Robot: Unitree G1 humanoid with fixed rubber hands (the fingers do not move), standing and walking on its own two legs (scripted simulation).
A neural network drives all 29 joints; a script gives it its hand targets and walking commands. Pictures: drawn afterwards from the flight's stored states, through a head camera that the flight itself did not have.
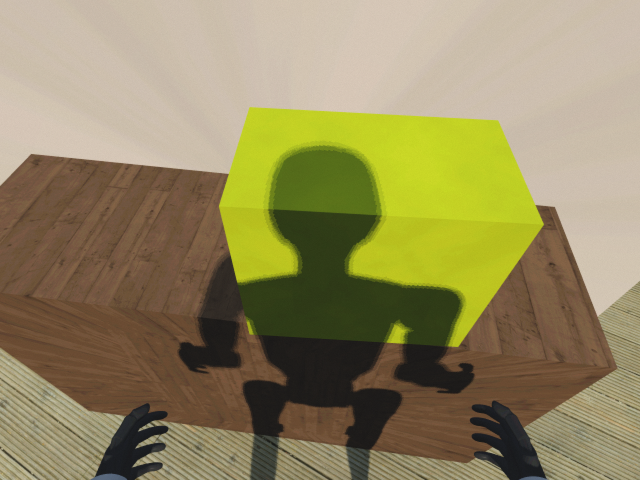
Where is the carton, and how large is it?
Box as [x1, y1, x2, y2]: [219, 107, 543, 346]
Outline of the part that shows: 249,107 219,204 249,333 457,346 543,224 498,121 481,119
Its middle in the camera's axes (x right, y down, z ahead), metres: +0.06 +0.00 +0.54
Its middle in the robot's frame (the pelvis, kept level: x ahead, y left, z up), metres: +0.41 -0.06 +0.06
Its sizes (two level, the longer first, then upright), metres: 0.318 0.180 0.276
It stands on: a pedestal, 0.70 m high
